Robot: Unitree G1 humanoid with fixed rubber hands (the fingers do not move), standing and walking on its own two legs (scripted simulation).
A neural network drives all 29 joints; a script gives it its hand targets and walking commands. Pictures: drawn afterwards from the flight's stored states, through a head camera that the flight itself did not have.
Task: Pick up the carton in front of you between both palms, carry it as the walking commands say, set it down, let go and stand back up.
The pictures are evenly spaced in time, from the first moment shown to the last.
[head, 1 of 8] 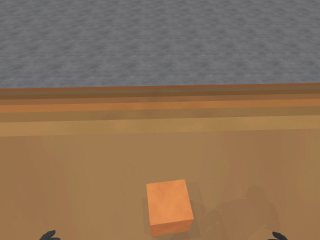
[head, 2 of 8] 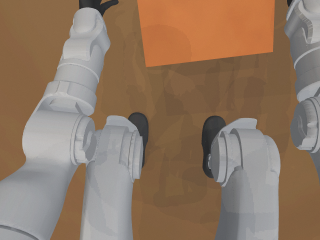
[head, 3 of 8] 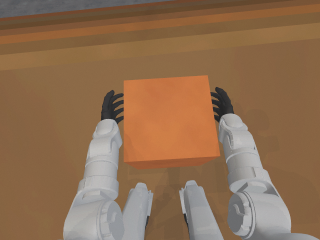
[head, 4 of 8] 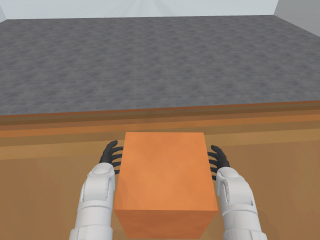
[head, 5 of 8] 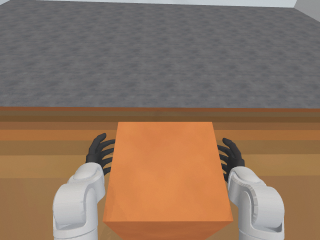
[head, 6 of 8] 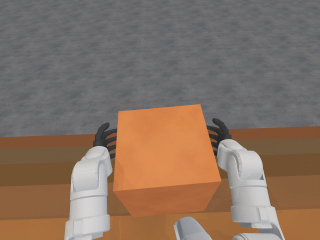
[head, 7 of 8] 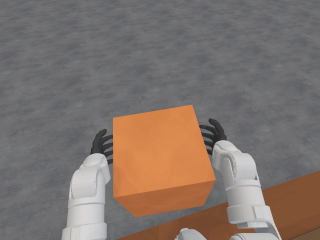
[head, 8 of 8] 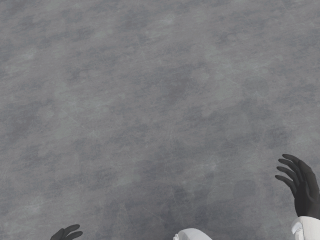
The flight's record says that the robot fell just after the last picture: yes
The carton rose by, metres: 0.69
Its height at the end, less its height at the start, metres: -1.40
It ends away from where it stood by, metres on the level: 5.69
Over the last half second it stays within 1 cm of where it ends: no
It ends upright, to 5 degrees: no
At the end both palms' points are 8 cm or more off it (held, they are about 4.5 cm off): yes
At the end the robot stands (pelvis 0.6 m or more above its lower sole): no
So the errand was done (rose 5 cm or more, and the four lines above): no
